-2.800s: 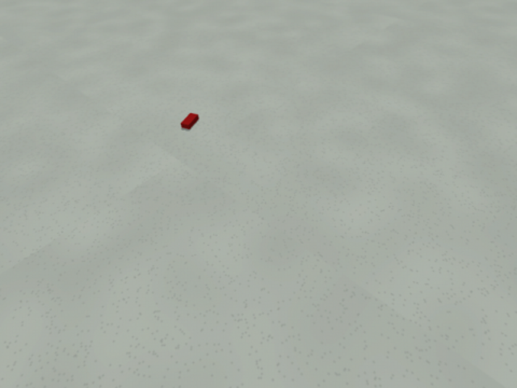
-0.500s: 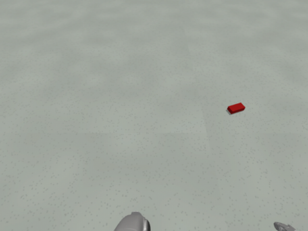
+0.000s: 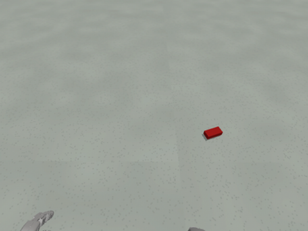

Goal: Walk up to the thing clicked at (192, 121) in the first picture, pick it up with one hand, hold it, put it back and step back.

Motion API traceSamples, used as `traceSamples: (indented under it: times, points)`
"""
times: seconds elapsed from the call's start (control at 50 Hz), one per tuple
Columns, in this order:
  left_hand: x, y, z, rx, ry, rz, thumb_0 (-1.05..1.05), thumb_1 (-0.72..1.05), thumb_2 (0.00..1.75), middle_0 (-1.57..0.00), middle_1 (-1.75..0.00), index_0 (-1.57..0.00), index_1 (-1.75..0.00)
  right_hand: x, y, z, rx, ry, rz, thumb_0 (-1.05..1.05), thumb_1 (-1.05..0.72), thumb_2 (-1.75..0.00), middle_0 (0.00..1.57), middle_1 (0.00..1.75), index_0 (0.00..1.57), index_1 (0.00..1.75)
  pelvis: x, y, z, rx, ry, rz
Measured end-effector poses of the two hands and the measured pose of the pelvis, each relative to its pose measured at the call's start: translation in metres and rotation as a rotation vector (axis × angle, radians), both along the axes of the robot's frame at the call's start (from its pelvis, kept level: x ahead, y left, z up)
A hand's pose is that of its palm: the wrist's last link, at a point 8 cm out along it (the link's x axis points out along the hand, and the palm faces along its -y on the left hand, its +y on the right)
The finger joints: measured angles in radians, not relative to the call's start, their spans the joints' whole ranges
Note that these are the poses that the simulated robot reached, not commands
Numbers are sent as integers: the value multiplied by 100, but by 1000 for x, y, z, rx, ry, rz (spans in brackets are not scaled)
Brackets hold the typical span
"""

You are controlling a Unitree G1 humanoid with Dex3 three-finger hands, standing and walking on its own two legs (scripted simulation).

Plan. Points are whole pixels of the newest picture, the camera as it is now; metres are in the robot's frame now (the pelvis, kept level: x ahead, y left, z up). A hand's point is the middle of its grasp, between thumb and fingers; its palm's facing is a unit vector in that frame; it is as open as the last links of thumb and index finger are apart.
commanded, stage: walk up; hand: left
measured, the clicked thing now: (212, 132) +0.94 -0.49 -0.72
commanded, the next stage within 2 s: none
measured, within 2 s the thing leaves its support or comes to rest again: neither
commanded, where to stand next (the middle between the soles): +0.65 -0.83 m, yaw +18 degrees
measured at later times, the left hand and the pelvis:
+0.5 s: hand out of the picture +0.15 +0.10 -0.15, palm faces +0.09 -0.96 -0.27, open 7.4 cm; pelvis +0.15 -0.16 +0.01, yaw +8 degrees
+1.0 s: hand (191, 200) +0.24 -0.10 -0.11, palm faces +0.20 -0.90 -0.39, open 7.4 cm; pelvis +0.27 -0.38 +0.02, yaw +11 degrees
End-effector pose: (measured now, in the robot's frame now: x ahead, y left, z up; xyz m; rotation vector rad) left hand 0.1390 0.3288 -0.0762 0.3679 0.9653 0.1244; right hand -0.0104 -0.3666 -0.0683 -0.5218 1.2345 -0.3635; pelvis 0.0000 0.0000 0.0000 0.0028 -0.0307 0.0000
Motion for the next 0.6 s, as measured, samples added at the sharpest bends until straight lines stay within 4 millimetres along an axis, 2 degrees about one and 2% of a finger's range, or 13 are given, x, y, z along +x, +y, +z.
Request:
traceSamples:
  times: [0.06,0.18,0.28,0.34,0.4,0.46,0.52,0.6]
  points:
    - [-6,-31,9,12,2,44,0,90,89,-20,-30,-20,-30,44,-31,-8,-3,7,25,1,-90,-89,21,30,20,30,17,-26,5,12,3,30]
    - [-39,-68,25,24,103,182,0,90,89,-21,-30,-21,-30,144,-46,3,85,-84,149,1,-91,-89,20,30,20,30,55,-69,29,20,15,56]
    - [-57,-95,13,20,173,271,1,90,89,-20,-30,-21,-30,207,-54,7,107,-87,250,1,-91,-89,21,30,20,30,87,-102,28,-3,12,88]
    - [-57,-116,-3,-8,210,303,1,90,89,-20,-30,-20,-30,238,-60,9,103,-86,288,1,-91,-89,21,30,20,30,108,-119,24,-7,9,115]
    - [-45,-138,-26,-45,230,306,1,90,89,-20,-30,-20,-30,264,-72,6,77,-113,308,1,-90,-89,21,30,20,30,129,-131,11,-1,6,128]
    - [-20,-166,-42,-79,246,277,1,90,89,-20,-30,-20,-30,274,-93,7,42,-145,286,1,-90,-89,21,30,21,30,140,-145,4,27,-7,142]
    - [13,-190,-42,-105,237,214,1,90,89,-20,-30,-20,-30,274,-119,16,13,-163,227,1,-90,-89,21,30,21,30,151,-163,8,23,-22,133]
    - [59,-209,-37,-107,156,193,1,90,89,-21,-30,-21,-30,271,-159,28,-15,-138,216,1,-90,-89,21,30,21,30,166,-197,12,16,-22,147]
